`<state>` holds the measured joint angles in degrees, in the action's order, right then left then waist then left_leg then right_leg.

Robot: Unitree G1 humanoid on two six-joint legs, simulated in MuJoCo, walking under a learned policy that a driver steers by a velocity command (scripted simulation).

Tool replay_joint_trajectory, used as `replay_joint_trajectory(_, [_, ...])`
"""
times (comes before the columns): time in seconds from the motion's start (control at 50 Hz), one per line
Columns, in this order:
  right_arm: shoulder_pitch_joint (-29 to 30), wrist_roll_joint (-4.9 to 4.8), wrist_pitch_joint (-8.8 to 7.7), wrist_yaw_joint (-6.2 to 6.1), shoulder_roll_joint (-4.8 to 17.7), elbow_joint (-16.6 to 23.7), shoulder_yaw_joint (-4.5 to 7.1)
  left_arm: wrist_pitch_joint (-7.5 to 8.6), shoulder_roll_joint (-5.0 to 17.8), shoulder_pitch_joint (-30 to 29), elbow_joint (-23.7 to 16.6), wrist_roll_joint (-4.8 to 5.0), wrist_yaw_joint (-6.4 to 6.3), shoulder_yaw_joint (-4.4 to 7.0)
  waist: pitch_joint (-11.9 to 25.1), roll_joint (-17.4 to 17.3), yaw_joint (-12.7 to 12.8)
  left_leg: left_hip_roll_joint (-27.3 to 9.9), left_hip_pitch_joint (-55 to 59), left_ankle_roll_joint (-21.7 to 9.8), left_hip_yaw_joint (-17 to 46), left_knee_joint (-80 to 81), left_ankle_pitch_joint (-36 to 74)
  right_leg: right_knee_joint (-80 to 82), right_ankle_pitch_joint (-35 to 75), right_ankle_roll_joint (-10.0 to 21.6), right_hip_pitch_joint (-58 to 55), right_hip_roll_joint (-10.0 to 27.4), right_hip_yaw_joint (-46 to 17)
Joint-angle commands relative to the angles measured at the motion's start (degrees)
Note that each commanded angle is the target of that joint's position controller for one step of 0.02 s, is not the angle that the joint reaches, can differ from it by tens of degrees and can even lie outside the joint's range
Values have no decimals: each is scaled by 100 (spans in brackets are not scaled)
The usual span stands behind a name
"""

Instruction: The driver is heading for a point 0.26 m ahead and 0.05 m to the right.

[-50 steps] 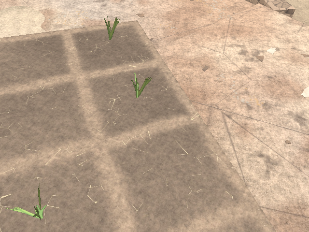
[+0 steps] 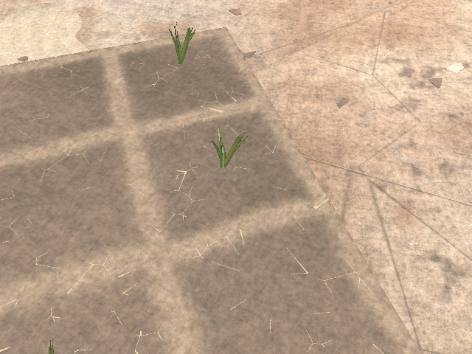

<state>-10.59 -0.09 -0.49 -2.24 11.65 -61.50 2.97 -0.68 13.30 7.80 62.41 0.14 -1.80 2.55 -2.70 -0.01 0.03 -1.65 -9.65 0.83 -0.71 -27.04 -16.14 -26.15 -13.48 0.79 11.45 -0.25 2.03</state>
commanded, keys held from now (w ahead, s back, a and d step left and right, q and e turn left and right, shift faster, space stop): no key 0.20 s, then w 0.10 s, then no key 0.70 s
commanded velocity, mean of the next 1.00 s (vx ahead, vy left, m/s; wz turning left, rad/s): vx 0.05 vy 0.00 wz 0.00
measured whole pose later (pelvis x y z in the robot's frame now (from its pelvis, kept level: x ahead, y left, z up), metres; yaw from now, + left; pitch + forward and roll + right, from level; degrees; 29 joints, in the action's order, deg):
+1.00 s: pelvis +0.02 +0.02 +0.00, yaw +0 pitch -1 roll +0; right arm -13.7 -0.1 -0.3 -2.2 11.1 -63.1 2.0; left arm -1.5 12.1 8.9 65.9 0.4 -2.9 3.0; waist -2.2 0.2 0.3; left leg 0.2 -7.0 -1.0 -1.5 -26.5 -18.2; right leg -26.5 -15.9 -1.2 9.2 1.4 0.8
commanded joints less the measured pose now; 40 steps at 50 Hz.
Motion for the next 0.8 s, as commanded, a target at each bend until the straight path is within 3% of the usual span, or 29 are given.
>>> replay_joint_trajectory(0.02, [-169, -1, -24, -23, 660, 118, 101, 16, 546, 55, -117, 5, -27, 87, 369, -4, 7, -180, -71, -151, 130, 368, 1605, 236, 1514, 194, -396, 248, -228])
replay_joint_trajectory(0.2, [-218, 9, 13, -49, 618, 14, 67, -9, 558, 41, -8, 4, -47, 97, 224, -42, 13, -130, -111, -113, 62, 453, 1292, 292, 1318, 184, -355, 259, -251])
replay_joint_trajectory(0.24, [-379, -28, 39, -64, 574, -88, 70, -28, 538, 158, 76, 40, -54, 109, 245, -15, 13, 33, -182, -170, -102, 382, -116, 294, -220, 251, -283, 129, -158])
replay_joint_trajectory(0.28, [-295, -69, 25, -93, 607, 4, 87, -15, 673, 222, 51, 100, -68, 167, -177, 96, 62, 105, -736, -324, -127, 136, -1750, 415, -2341, 461, 181, 234, -402])
replay_joint_trajectory(0.3, [-239, -81, -27, -101, 584, 74, 81, 37, 711, 281, 22, 115, -66, 181, -417, 205, 93, 97, -1040, -373, -108, -29, -2001, 582, -2856, 590, 334, 431, -707])
replay_joint_trajectory(0.34, [-121, -36, -173, -85, 332, 165, 12, 160, 786, 377, -1, 103, -51, 199, -583, 580, 132, 204, -1342, -309, -308, -630, -903, 914, -2305, 860, 234, 953, -1468])
replay_joint_trajectory(0.38, [-333, 36, -222, -47, 274, 171, -14, 231, 723, 207, -51, 58, -27, 158, -313, 678, -68, 65, -959, -320, -132, -566, -150, 715, -838, 990, 298, 1224, -1710])
replay_joint_trajectory(0.4, [-549, 52, -217, -19, 398, 87, 4, 255, 568, -20, -131, 49, -6, 117, -181, 338, -166, 1, -495, -312, -43, -293, 482, 337, -59, 760, 464, 842, -1142])
replay_joint_trajectory(0.42, [-674, 27, -204, 4, 592, 5, 51, 267, 517, -2, -143, 44, 3, 119, -30, -135, -100, -31, -178, -303, 94, -188, 1321, -205, 702, 430, 460, 304, -420])
replay_joint_trajectory(0.44, [-774, -34, -188, 18, 674, -49, 70, 276, 459, 139, -101, 16, -1, 107, 185, -523, -41, -137, 53, -359, 255, -151, 2054, -613, 1205, 157, 410, 1, -10])
replay_joint_trajectory(0.46, [-849, -48, -179, 35, 606, -81, 35, 267, 383, 224, -63, 1, -6, 80, 339, -610, -21, -290, 180, -450, 448, -121, 2589, -688, 1440, 7, 339, 15, -14])
replay_joint_trajectory(0.52, [-813, -27, -191, 88, 568, -68, -8, 145, 385, 372, 44, 43, -17, 51, 532, -300, 16, -400, 291, -513, 465, -222, 3655, -673, 1820, 1, -22, 161, -168])
replay_joint_trajectory(0.64, [-705, -41, -121, 107, 554, -57, -24, -42, 444, 351, 123, 67, -56, 68, 476, -125, 51, -193, 129, -319, 218, -38, 3300, -337, 2179, 61, -560, 236, -219])
replay_joint_trajectory(0.8, [-626, -14, -37, 35, 501, -65, -14, -76, 441, 200, 168, 46, -96, 110, 211, -56, 34, -101, 69, -268, 146, 292, 2328, 31, 1769, 23, -541, 252, -210])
